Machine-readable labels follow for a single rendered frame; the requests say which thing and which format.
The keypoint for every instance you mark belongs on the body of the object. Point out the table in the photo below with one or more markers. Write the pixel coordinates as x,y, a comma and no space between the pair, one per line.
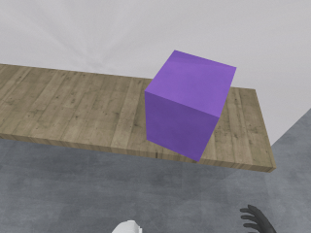
92,111

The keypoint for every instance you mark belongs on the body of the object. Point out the carton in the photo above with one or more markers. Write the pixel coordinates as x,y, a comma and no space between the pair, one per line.
184,102

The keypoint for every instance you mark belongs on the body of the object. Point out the robot right hand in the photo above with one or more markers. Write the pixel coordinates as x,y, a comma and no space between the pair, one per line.
262,225

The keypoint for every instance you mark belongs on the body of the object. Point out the left robot thigh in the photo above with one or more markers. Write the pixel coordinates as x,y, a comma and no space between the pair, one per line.
128,227

